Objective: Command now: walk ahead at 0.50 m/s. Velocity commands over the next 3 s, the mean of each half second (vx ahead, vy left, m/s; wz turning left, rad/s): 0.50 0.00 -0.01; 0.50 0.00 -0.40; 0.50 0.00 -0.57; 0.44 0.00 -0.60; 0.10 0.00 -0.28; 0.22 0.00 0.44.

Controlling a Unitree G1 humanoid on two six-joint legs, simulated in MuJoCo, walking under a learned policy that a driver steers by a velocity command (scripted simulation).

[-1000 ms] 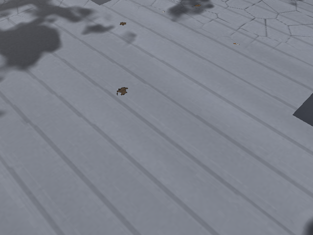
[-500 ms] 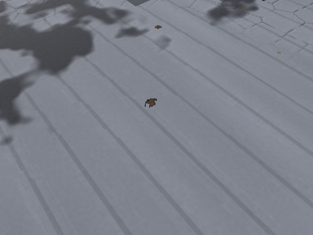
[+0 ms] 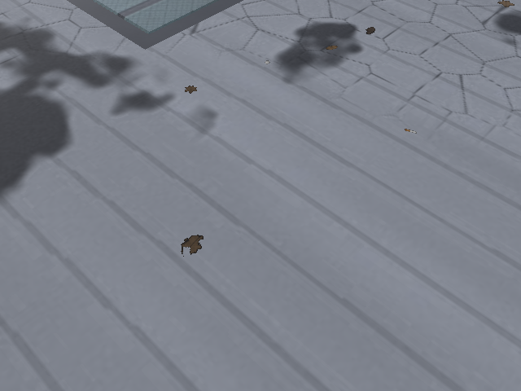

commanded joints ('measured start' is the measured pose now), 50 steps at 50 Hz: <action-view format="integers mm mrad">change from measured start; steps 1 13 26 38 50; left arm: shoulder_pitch -106 228 269 397 132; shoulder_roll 27 136 132 12 49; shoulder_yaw -9 20 8 -19 22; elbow -71 -9 49 0 -99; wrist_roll -6 2 2 -21 -14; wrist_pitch -9 -19 -22 -15 44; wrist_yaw -17 -29 -1 8 -6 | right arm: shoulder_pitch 11 -63 -356 43 -162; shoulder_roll -161 -158 -78 -294 -163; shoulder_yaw -28 -18 -29 -86 -51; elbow -37 -84 -165 -106 -107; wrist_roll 11 49 4 -10 -20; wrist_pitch -10 -40 5 -29 -30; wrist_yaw -9 5 -4 10 -18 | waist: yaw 2 159 102 -35 59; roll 84 -104 -14 382 96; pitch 89 -189 61 -402 34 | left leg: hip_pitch -61 -736 -626 449 -88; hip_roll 269 126 178 518 337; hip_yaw -125 -148 -89 -806 -18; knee -95 1146 458 107 -88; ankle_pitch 221 -250 300 -103 238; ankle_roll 141 6 -60 218 103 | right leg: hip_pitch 37 919 549 -15 -27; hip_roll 31 -205 -44 181 -9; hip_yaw -30 464 74 76 62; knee -120 -442 -629 498 215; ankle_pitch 69 -282 -68 -650 -78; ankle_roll -1 -250 -185 -13 -9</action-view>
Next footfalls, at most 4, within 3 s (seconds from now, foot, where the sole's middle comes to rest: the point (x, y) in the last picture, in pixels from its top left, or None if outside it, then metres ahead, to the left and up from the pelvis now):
0.18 right None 0.30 -0.15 -0.78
0.72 left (220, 360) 0.59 0.09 -0.78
1.26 right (331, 285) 0.80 -0.23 -0.78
1.74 left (310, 194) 1.15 -0.22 -0.78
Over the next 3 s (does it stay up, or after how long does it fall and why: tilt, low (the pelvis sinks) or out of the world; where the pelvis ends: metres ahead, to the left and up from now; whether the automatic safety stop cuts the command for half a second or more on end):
stays up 1.15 -0.45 -0.01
